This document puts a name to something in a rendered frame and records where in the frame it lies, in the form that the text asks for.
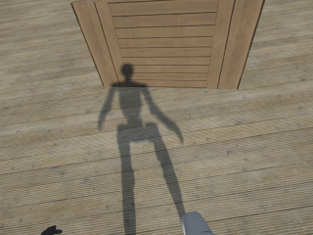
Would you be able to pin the robot right thigh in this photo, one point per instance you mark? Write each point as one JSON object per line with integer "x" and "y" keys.
{"x": 194, "y": 224}

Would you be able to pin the pedestal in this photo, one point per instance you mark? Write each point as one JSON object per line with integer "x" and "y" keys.
{"x": 196, "y": 44}

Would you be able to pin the left robot hand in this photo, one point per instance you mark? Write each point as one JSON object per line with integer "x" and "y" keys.
{"x": 52, "y": 231}

